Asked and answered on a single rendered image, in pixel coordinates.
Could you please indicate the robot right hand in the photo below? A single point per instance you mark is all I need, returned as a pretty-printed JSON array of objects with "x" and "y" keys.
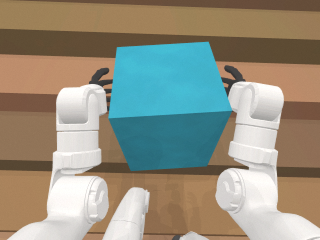
[{"x": 236, "y": 74}]

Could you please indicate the right robot forearm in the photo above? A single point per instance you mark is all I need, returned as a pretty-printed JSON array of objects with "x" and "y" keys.
[{"x": 258, "y": 107}]

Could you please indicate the robot left upper arm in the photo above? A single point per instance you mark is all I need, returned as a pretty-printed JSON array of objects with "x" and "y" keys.
[{"x": 75, "y": 203}]

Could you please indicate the left robot forearm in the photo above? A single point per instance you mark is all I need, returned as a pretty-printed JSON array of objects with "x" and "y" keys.
[{"x": 77, "y": 123}]

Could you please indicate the carton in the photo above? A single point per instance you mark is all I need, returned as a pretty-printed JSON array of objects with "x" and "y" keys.
[{"x": 168, "y": 105}]

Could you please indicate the robot right upper arm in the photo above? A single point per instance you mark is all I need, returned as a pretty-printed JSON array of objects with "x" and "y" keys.
[{"x": 250, "y": 197}]

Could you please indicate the robot left shin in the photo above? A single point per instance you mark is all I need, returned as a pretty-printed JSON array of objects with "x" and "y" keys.
[{"x": 142, "y": 226}]

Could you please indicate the robot left hand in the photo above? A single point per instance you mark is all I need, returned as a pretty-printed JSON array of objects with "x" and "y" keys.
[{"x": 95, "y": 80}]

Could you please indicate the left robot thigh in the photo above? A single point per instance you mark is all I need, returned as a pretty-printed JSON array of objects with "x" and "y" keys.
[{"x": 126, "y": 221}]

